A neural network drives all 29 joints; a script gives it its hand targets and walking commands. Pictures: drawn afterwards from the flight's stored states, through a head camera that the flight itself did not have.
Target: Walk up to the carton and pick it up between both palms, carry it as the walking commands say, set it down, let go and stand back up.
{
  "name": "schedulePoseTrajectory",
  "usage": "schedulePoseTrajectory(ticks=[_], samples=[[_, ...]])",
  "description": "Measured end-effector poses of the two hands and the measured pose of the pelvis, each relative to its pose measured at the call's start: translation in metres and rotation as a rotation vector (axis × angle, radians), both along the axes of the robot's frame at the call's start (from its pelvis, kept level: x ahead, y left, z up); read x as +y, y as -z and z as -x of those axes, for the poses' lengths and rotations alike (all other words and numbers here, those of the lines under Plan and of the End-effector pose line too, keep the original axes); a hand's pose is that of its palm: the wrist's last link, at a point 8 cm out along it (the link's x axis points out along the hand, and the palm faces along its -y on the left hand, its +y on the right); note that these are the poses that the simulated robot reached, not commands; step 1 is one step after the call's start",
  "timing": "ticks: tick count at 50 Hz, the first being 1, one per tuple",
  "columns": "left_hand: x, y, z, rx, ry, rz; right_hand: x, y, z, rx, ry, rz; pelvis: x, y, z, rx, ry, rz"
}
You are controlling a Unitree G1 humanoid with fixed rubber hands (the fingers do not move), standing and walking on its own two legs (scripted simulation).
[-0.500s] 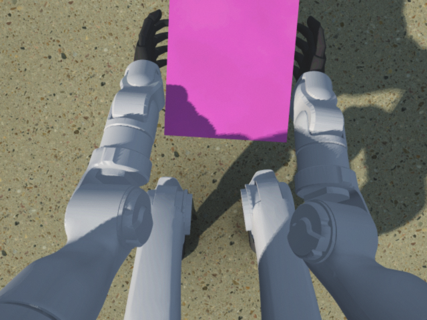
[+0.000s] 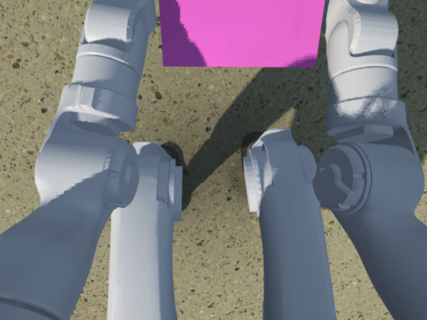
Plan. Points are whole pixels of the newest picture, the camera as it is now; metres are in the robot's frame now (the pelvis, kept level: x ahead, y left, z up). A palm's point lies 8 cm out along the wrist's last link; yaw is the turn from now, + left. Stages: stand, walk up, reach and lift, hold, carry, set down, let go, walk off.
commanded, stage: set down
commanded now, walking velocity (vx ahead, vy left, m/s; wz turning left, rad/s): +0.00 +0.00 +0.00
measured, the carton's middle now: out of the picture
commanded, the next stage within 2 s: none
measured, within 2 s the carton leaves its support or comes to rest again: rests again in 1.80 s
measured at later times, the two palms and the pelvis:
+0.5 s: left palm out of the picture +0.55 +0.08 -0.17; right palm out of the picture +0.53 -0.18 -0.16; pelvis +0.00 -0.01 -0.02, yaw +0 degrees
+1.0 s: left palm out of the picture +0.56 +0.08 -0.19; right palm out of the picture +0.54 -0.18 -0.17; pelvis +0.02 +0.00 -0.03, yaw +0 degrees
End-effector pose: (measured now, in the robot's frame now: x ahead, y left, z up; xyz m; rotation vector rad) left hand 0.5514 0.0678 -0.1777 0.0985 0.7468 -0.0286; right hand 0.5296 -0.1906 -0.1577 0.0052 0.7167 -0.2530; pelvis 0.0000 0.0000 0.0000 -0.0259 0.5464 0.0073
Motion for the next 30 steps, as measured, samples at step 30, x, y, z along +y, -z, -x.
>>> schedulePoseTrajectory(ticks=[30], samples=[[0.006,0.002,-0.011,-0.005,0.013,-0.024,0.006,0.006,-0.010,-0.013,0.004,-0.024,-0.009,0.025,0.001,0.005,0.011,-0.023]])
